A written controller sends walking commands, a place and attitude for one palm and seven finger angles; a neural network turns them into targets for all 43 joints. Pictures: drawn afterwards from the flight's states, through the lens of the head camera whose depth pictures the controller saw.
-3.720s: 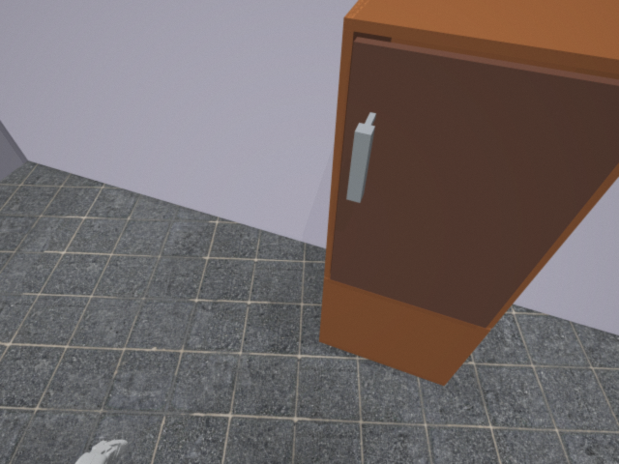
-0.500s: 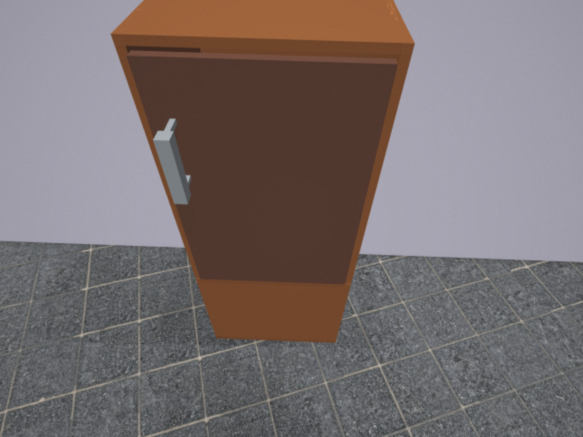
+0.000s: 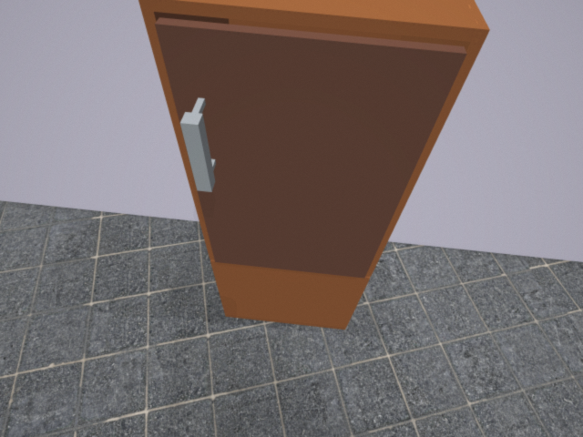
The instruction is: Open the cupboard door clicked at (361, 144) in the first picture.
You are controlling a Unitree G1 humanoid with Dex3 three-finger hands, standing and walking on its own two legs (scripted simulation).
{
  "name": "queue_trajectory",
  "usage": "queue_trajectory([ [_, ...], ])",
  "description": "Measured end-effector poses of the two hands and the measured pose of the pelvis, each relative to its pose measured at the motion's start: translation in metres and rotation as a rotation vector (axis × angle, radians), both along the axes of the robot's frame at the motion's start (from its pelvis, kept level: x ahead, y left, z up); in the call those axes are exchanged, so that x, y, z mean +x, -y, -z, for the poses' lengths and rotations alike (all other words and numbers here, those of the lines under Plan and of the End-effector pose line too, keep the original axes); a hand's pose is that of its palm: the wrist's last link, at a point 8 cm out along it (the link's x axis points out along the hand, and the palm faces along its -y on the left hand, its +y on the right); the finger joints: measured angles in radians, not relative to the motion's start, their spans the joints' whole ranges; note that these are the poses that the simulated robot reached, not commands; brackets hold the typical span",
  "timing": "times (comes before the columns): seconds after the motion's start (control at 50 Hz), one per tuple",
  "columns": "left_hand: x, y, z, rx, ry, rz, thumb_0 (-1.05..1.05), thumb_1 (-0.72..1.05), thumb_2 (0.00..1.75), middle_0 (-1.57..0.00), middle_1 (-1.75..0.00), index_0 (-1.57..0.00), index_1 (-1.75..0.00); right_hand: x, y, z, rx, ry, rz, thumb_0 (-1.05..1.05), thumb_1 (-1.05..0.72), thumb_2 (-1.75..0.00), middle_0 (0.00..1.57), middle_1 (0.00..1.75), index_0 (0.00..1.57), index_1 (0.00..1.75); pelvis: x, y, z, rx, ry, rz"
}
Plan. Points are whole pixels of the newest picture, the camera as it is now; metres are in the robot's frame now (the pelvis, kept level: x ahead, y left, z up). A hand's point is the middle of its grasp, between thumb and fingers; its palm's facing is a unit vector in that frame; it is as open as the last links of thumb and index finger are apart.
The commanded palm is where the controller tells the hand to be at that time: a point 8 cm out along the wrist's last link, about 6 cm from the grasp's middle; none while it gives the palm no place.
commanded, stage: come to a stop and stand still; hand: left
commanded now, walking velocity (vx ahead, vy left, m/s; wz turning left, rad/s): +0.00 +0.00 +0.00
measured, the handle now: (203, 146) +0.50 +0.19 +0.09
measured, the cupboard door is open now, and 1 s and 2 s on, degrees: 0 0 0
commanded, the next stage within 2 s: look again from close up in 0.10 s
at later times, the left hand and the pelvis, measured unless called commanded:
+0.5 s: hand out of the picture +0.05 +0.18 -0.16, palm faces -0.03 -0.97 -0.25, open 7.3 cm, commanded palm none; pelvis +0.01 -0.01 +0.00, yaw +0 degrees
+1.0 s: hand out of the picture +0.04 +0.14 -0.17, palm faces +0.00 -0.98 -0.22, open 7.3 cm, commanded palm none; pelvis +0.03 -0.04 +0.00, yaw -1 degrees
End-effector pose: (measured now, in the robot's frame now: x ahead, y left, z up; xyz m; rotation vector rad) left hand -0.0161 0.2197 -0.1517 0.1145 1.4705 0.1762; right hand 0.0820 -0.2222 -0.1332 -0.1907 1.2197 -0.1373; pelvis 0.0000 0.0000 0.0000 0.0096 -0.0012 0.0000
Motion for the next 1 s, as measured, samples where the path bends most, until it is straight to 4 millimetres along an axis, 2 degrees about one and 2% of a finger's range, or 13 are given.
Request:
queue_trajectory([
  [0.08, 0.020, -0.001, -0.003, 0.022, 0.083, 0.020, 0.01, 0.91, 0.90, -0.20, -0.30, -0.20, -0.30, 0.001, -0.002, 0.006, 0.035, 0.016, 0.005, 0.01, -0.91, -0.90, 0.20, 0.30, 0.20, 0.30, -0.001, 0.003, 0.003, 0.016, 0.006, 0.003],
  [0.18, 0.032, 0.002, -0.012, 0.026, 0.117, 0.051, 0.01, 0.92, 0.90, -0.20, -0.30, -0.20, -0.30, -0.009, 0.004, 0.004, 0.051, 0.019, 0.049, 0.00, -0.92, -0.90, 0.20, 0.30, 0.20, 0.30, 0.004, 0.006, -0.003, 0.002, 0.012, 0.003],
  [0.34, 0.047, 0.000, -0.013, 0.044, 0.161, 0.100, 0.01, 0.92, 0.90, -0.20, -0.30, -0.20, -0.30, -0.046, 0.020, 0.009, 0.027, -0.043, 0.042, 0.00, -0.92, -0.90, 0.20, 0.30, 0.20, 0.30, 0.006, 0.007, 0.001, -0.013, 0.000, -0.003],
  [0.44, 0.054, -0.004, -0.019, 0.064, 0.164, 0.112, 0.01, 0.91, 0.90, -0.20, -0.30, -0.20, -0.30, -0.067, 0.017, 0.016, 0.050, -0.111, 0.048, 0.00, -0.91, -0.90, 0.20, 0.29, 0.20, 0.30, 0.011, 0.008, 0.001, -0.004, 0.001, 0.000],
  [0.54, 0.059, -0.001, -0.020, 0.070, 0.151, 0.117, 0.01, 0.91, 0.90, -0.20, -0.30, -0.20, -0.30, -0.076, 0.011, 0.018, 0.076, -0.149, 0.052, 0.01, -0.91, -0.90, 0.20, 0.29, 0.20, 0.30, 0.016, 0.013, 0.000, 0.004, 0.004, 0.005],
  [0.66, 0.062, 0.010, -0.019, 0.053, 0.131, 0.113, 0.01, 0.91, 0.90, -0.20, -0.30, -0.20, -0.30, -0.073, 0.010, 0.017, 0.090, -0.167, 0.051, 0.01, -0.90, -0.90, 0.20, 0.30, 0.20, 0.30, 0.022, 0.019, -0.002, 0.008, 0.001, 0.008],
  [0.74, 0.060, 0.016, -0.016, 0.046, 0.115, 0.101, 0.01, 0.92, 0.90, -0.20, -0.30, -0.20, -0.30, -0.066, 0.016, 0.016, 0.078, -0.172, 0.048, 0.01, -0.91, -0.90, 0.20, 0.30, 0.20, 0.30, 0.027, 0.024, -0.002, 0.010, -0.001, 0.007],
  [0.9, 0.054, 0.028, -0.012, 0.028, 0.085, 0.077, 0.01, 0.92, 0.90, -0.20, -0.30, -0.20, -0.30, -0.043, 0.032, 0.011, 0.045, -0.147, 0.042, 0.01, -0.91, -0.90, 0.20, 0.30, 0.20, 0.30, 0.034, 0.032, -0.003, 0.012, -0.001, 0.006],
  [1.0, 0.052, 0.031, -0.011, 0.037, 0.085, 0.067, 0.01, 0.91, 0.90, -0.20, -0.30, -0.20, -0.30, -0.028, 0.041, 0.012, 0.029, -0.110, 0.041, 0.01, -0.91, -0.90, 0.20, 0.30, 0.20, 0.30, 0.029, 0.036, 0.000, 0.016, -0.001, 0.014],
])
